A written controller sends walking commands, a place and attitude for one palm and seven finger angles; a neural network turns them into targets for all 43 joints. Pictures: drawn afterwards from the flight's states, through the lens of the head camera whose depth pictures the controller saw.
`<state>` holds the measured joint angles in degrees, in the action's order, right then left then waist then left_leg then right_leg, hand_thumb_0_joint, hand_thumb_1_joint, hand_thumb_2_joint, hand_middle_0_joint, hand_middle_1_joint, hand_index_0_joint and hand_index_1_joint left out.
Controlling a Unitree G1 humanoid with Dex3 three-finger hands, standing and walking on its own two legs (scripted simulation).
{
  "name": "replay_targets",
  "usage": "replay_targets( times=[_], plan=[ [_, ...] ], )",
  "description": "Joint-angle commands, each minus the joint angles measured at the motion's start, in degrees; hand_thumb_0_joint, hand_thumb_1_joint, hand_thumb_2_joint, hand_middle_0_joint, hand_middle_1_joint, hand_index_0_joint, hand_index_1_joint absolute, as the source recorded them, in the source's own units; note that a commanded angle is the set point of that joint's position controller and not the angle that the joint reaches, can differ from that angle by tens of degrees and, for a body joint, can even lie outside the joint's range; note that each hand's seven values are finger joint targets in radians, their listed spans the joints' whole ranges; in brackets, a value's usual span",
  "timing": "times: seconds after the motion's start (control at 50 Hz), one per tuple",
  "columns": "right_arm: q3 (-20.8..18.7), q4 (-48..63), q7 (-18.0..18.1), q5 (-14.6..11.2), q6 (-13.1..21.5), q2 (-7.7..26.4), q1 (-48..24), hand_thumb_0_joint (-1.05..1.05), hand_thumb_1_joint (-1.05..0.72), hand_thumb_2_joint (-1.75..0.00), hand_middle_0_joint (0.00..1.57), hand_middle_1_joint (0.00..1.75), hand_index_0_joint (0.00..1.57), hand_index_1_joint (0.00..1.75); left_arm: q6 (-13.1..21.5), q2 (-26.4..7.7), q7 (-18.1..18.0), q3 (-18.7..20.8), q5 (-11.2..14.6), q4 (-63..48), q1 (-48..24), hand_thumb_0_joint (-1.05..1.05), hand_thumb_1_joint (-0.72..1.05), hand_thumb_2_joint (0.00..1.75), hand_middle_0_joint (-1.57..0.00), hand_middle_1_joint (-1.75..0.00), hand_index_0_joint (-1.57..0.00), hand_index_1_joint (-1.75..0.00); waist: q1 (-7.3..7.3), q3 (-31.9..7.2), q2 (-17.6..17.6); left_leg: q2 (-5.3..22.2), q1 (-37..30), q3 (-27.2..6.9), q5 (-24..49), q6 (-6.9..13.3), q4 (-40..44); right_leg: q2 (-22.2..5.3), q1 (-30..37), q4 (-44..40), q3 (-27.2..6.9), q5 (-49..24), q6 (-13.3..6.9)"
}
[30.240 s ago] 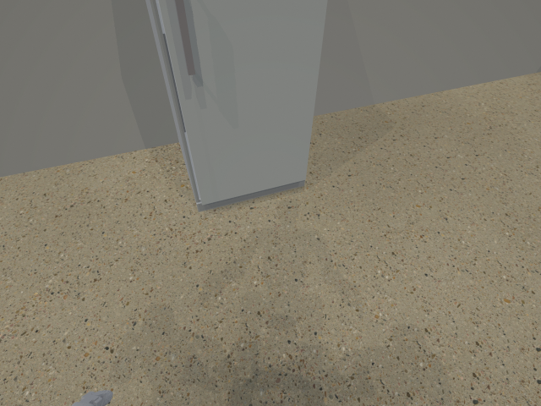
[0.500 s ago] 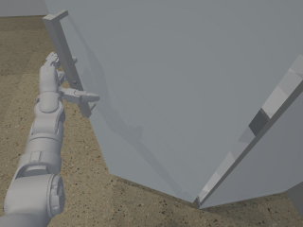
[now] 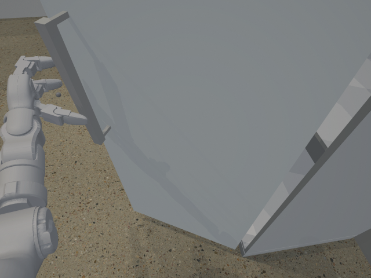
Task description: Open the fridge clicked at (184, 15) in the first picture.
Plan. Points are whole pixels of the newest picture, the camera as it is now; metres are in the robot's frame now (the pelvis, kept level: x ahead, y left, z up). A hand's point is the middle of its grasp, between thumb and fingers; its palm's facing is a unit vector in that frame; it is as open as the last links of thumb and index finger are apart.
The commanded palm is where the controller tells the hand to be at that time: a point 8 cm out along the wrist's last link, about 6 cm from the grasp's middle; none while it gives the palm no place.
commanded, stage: slip the hand off the handle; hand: left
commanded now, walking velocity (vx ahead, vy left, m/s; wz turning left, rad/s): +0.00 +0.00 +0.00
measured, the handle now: (84, 90) +0.49 +0.24 +0.15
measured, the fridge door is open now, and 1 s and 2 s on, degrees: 61 61 61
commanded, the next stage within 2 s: draw the hand back to the body in 1.22 s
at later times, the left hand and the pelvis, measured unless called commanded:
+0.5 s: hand (38, 97) +0.44 +0.32 +0.17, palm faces +0.25 -0.95 -0.20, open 14.7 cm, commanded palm +0.38 +0.36 +0.17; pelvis +0.00 +0.04 +0.00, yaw -2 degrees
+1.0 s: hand (11, 135) +0.33 +0.32 +0.17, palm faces +0.31 -0.93 -0.17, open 14.7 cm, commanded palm +0.29 +0.36 +0.17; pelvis -0.02 +0.02 +0.00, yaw +2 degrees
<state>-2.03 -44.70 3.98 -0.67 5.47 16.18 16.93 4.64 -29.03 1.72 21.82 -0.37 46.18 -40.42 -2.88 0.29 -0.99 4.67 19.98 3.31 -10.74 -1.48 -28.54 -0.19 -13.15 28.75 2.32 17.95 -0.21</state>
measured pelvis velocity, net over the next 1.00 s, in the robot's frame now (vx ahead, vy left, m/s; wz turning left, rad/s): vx -0.02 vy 0.02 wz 0.03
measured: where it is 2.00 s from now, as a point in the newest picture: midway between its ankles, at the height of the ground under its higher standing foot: outside the picture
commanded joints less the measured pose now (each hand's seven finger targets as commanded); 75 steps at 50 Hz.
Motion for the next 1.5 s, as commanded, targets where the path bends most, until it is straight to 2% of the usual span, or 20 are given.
replay_targets(
  times=[0.0,0.14,0.26,0.32,0.4,0.42,0.52,0.58,0.66,0.74,0.8,0.84,1.0,1.04,1.12,1.22,1.32,1.36,1.44,1.48],
  plan=[
    [-2.7,3.8,0.9,-1.0,2.1,8.6,3.4,0.00,-0.90,-0.90,0.20,0.30,0.20,0.30,5.0,-19.4,4.1,3.0,2.2,-9.0,-28.0,0.00,-0.55,0.20,-0.25,-1.15,-0.25,-1.15,-1.02,-16.5,0.7,-4.5,-10.6,0.5,8.9,3.7,-0.9,0.2,-0.7,-4.4,-3.6,-22.6,1.4],
    [-2.6,2.3,0.7,-0.9,2.9,9.5,6.7,0.00,-0.90,-0.90,0.20,0.30,0.20,0.30,8.5,-22.5,6.3,3.1,2.2,-4.6,-33.9,0.00,-0.55,0.20,-0.25,-1.15,-0.25,-1.15,-2.73,-18.0,-1.1,-4.3,-10.5,-1.0,8.1,3.9,-2.2,1.0,-4.8,-3.9,-2.8,-17.0,0.8],
    [-2.9,2.3,0.4,-0.6,2.7,10.3,8.7,0.00,-0.90,-0.90,0.20,0.30,0.20,0.30,10.5,-26.9,7.1,6.7,1.6,-2.4,-31.7,0.00,-0.55,0.20,-0.25,-1.15,-0.25,-1.15,-1.49,-22.6,-4.8,-3.6,-12.6,-2.0,11.9,3.3,-2.8,1.8,-5.6,-2.1,-1.6,-17.4,0.1],
    [-2.8,3.2,0.3,-0.8,2.3,10.2,8.7,0.00,-0.90,-0.90,0.20,0.30,0.20,0.30,9.6,-24.3,7.8,5.0,1.5,-1.5,-28.4,0.00,-0.55,0.20,-0.25,-1.15,-0.25,-1.15,-1.23,-21.0,-5.5,-3.3,-12.3,-2.4,11.5,3.0,-2.5,2.0,-7.2,-2.1,-1.0,-15.3,-0.1],
    [-3.4,6.5,-0.1,-1.1,2.5,10.1,7.4,0.00,-0.90,-0.90,0.20,0.30,0.20,0.30,8.3,-22.4,7.8,6.5,3.1,-12.1,-16.2,0.00,-0.55,0.20,-0.25,-1.15,-0.25,-1.15,1.71,-25.2,-7.2,-2.3,-17.2,-3.3,19.0,2.5,-2.5,2.6,-5.3,-1.1,-0.2,-17.4,-0.5],
    [-3.2,7.2,-0.1,-1.3,2.5,9.7,6.4,0.00,-0.90,-0.90,0.20,0.30,0.20,0.30,7.6,-19.7,7.8,4.7,3.8,-14.1,-15.5,0.00,-0.55,0.20,-0.25,-1.15,-0.25,-1.15,1.41,-22.9,-7.0,-2.1,-16.7,-3.4,18.1,2.5,-2.1,2.7,-6.1,-1.5,-0.1,-16.3,-0.4],
    [-2.9,8.9,0.5,-1.7,3.2,9.2,3.2,0.00,-0.90,-0.90,0.20,0.30,0.20,0.30,4.5,-18.8,5.9,7.6,6.1,-24.8,-9.1,0.00,-0.55,0.20,-0.25,-1.15,-0.25,-1.15,2.48,-18.5,-4.9,-1.5,-15.7,-4.0,16.1,2.4,0.0,3.0,-5.1,-2.7,0.6,-13.7,-0.2],
    [-2.1,9.3,0.9,-1.5,3.8,8.4,1.0,0.00,-0.90,-0.90,0.20,0.30,0.20,0.30,2.9,-17.3,3.8,6.3,5.2,-31.3,-9.6,0.00,-0.55,0.20,-0.25,-1.15,-0.25,-1.15,2.24,-16.6,-8.5,-1.4,-16.1,-4.5,13.5,1.9,1.4,3.0,-5.7,-3.4,0.8,-11.3,-0.3],
    [-1.5,9.5,1.9,-1.1,4.6,7.9,-1.2,0.00,-0.90,-0.90,0.20,0.30,0.20,0.30,1.8,-17.4,2.4,6.8,4.6,-36.4,-8.0,0.00,-0.55,0.20,-0.25,-1.15,-0.25,-1.15,2.55,-18.6,-8.9,-1.3,-17.8,-4.7,11.1,1.7,2.4,2.9,-4.1,-4.0,0.9,-10.2,-0.6],
    [-0.6,8.6,3.1,-1.7,5.1,7.3,-3.5,0.00,-0.90,-0.90,0.20,0.30,0.20,0.30,-0.2,-11.5,4.3,1.3,5.9,-33.7,-9.1,0.00,-0.55,0.20,-0.25,-1.15,-0.25,-1.15,0.93,-13.3,-5.3,-1.8,-16.0,-4.1,3.4,2.2,3.6,2.7,-5.0,-6.1,0.8,-7.0,-0.4],
    [0.0,8.4,3.8,-2.3,5.5,7.3,-4.9,0.00,-0.90,-0.90,0.20,0.30,0.20,0.30,-2.1,-10.7,5.9,-0.2,6.7,-31.0,-9.4,0.00,-0.55,0.20,-0.25,-1.15,-0.25,-1.15,0.97,-11.0,-3.7,-2.4,-14.6,-4.2,-1.1,2.3,4.6,2.2,-5.5,-7.2,0.6,-4.4,-0.2],
    [0.2,8.1,4.2,-2.4,5.6,7.6,-5.6,0.00,-0.90,-0.90,0.20,0.30,0.20,0.30,-2.8,-12.1,6.5,0.6,6.8,-28.4,-8.6,0.00,-0.55,0.20,-0.25,-1.15,-0.25,-1.15,1.11,-10.2,-2.0,-2.6,-13.9,-3.8,-3.0,2.5,4.7,1.8,-5.4,-7.8,0.3,-2.9,-0.2],
    [0.9,9.0,4.0,-2.3,6.8,6.7,-7.9,0.00,-0.90,-0.90,0.20,0.30,0.20,0.30,0.6,-15.4,7.4,3.8,7.9,-31.8,-6.3,0.00,-0.55,0.20,-0.25,-1.15,-0.25,-1.15,3.12,-12.7,-5.0,-3.4,-14.6,-2.8,-0.1,2.5,3.2,1.0,-2.8,-7.5,-0.7,-4.0,-0.2],
    [0.9,8.2,4.2,-2.1,6.9,7.1,-7.7,0.00,-0.90,-0.90,0.20,0.30,0.20,0.30,1.2,-17.2,7.2,5.2,8.0,-30.4,-7.8,0.00,-0.55,0.20,-0.25,-1.15,-0.25,-1.15,2.29,-11.0,-2.3,-3.4,-13.1,-2.5,-0.4,2.7,2.6,0.9,-3.1,-7.7,-1.1,-4.0,0.2],
    [0.7,7.7,4.4,-2.2,7.5,7.2,-7.4,0.00,-0.90,-0.90,0.20,0.30,0.20,0.30,1.5,-16.9,7.7,4.1,8.0,-29.8,-9.9,0.00,-0.55,0.20,-0.25,-1.15,-0.25,-1.15,1.87,-10.7,-3.8,-3.7,-12.9,-2.3,-1.3,2.8,2.6,0.6,-3.9,-7.9,-1.4,-3.0,0.5],
    [0.2,7.6,4.3,-2.3,7.7,7.3,-6.2,0.00,-0.90,-0.90,0.20,0.30,0.20,0.30,1.6,-18.0,9.0,5.7,8.4,-29.7,-5.6,0.00,-0.55,0.20,-0.25,-1.15,-0.25,-1.15,2.98,-14.2,-4.8,-3.9,-13.4,-1.8,3.8,2.8,1.2,0.6,-1.1,-5.8,-1.7,-10.0,0.4],
    [-0.5,7.9,3.9,-2.4,7.8,7.8,-5.2,0.00,-0.90,-0.90,0.20,0.30,0.20,0.30,0.7,-18.7,10.5,8.4,9.8,-29.2,0.6,0.00,-0.55,0.20,-0.25,-1.15,-0.25,-1.15,3.99,-14.9,-1.1,-4.0,-12.1,-1.6,6.9,3.0,0.3,0.6,0.2,-3.8,-1.4,-15.5,0.7],
    [-0.5,9.9,4.6,-4.1,8.0,9.1,-6.9,0.00,-0.90,-0.90,0.20,0.30,0.20,0.30,-4.2,-20.5,20.1,9.3,16.5,-29.4,3.2,0.00,-0.55,0.20,-0.25,-1.15,-0.25,-1.15,4.69,-18.4,0.1,-4.4,-14.1,-1.5,9.5,3.6,0.5,-0.1,5.7,-3.2,-2.0,-23.5,0.7],
    [0.5,13.5,4.8,-4.2,8.5,9.1,-9.4,0.00,-0.90,-0.90,0.20,0.30,0.20,0.30,-7.6,-24.1,28.0,13.9,20.7,-35.5,9.3,0.00,-0.55,0.20,-0.25,-1.15,-0.25,-1.15,5.96,-18.3,-1.7,-5.1,-14.5,-1.7,13.1,3.8,-0.4,-0.4,7.5,-1.9,-2.2,-29.8,1.1],
    [1.0,14.7,4.3,-4.3,8.7,8.5,-9.7,0.00,-0.90,-0.90,0.20,0.30,0.20,0.30,-7.7,-23.8,29.3,15.0,22.0,-36.5,12.8,0.00,-0.55,0.20,-0.25,-1.15,-0.25,-1.15,6.10,-14.0,-0.9,-5.0,-13.2,-1.9,12.6,3.7,-0.4,-0.1,5.3,-2.4,-2.0,-28.5,1.4]
  ],
)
